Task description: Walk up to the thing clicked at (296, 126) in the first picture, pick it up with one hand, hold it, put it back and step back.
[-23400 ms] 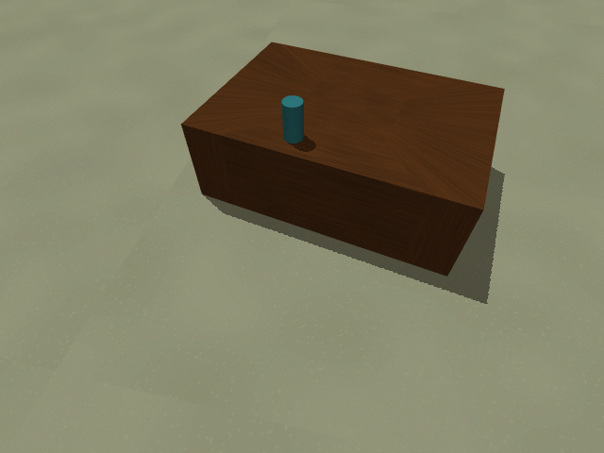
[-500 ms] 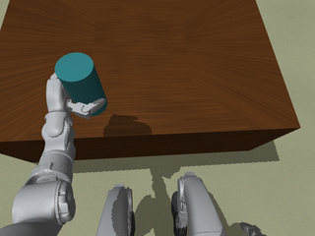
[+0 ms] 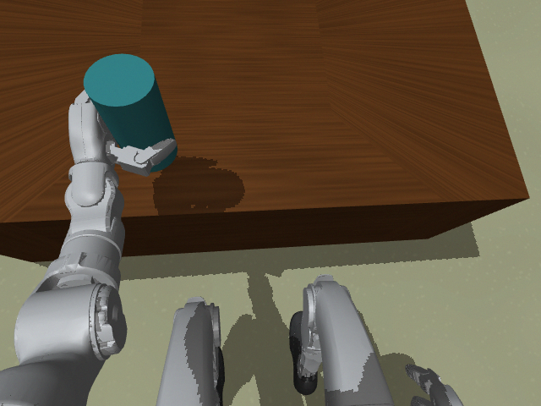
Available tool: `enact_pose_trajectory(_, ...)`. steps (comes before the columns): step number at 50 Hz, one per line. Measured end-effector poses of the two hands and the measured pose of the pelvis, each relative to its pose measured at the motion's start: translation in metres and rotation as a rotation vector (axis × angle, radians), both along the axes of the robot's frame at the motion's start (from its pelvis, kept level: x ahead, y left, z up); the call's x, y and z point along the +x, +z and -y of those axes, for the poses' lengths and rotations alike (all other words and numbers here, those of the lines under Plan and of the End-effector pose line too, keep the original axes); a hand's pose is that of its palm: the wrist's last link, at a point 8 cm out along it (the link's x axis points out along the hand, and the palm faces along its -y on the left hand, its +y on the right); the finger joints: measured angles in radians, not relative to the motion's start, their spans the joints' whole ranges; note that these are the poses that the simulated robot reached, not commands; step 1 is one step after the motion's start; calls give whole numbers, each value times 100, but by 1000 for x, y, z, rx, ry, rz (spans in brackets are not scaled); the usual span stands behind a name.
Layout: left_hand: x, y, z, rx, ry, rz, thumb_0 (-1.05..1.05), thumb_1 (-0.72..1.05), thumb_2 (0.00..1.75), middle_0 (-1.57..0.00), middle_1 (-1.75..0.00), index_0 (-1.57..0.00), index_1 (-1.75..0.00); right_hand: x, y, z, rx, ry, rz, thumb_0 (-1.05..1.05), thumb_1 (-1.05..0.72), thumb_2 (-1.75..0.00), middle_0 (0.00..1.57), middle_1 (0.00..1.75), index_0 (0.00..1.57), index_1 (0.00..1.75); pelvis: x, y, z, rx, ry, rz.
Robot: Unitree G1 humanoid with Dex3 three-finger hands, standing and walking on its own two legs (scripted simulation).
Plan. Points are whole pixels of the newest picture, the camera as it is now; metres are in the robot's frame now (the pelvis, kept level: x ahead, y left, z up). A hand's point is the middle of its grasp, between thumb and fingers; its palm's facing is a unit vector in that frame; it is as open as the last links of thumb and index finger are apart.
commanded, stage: lower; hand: left
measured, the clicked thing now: (138, 120) +0.50 +0.15 +0.01
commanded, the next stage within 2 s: loosen in 0.88 s
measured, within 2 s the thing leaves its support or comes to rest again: rests again in 0.80 s
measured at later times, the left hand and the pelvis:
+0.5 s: hand (151, 146) +0.51 +0.16 -0.08, palm faces +0.07 -1.00 -0.04, open 10.7 cm; pelvis -0.01 +0.00 -0.06, yaw +0 degrees
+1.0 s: hand (154, 150) +0.51 +0.16 -0.10, palm faces +0.05 -1.00 -0.05, open 10.7 cm; pelvis -0.03 +0.01 -0.10, yaw +0 degrees
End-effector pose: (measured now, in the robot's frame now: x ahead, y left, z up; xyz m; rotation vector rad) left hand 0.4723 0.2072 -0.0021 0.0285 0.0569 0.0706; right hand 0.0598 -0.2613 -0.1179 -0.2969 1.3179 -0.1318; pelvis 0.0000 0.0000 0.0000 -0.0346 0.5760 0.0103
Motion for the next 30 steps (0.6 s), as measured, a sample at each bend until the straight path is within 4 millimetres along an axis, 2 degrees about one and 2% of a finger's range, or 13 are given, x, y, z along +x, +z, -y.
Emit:
enact_pose_trajectory(6, 4, -15, 2, -1, 14, -12, -2, -42, 106, -69, -97, -66, -99, -8, -10, 0, 3, 1, -22, 0, -93, -91, 20, 30, 20, 30, -1, -10, 0, 2, 0, -19)
enact_pose_trajectory(17, 8, -56, -1, 14, 12, 14, -2, -42, 106, -69, -97, -66, -99, -23, -43, 6, -16, 6, -62, 0, -93, -92, 20, 30, 20, 30, -10, -47, 0, 1, 1, -49)
enact_pose_trajectory(30, 11, -80, -3, 14, -3, 0, -2, -42, 106, -69, -97, -66, -99, -33, -68, 1, -18, 6, -73, 0, -93, -92, 20, 30, 20, 30, -18, -72, -3, -6, 6, -59)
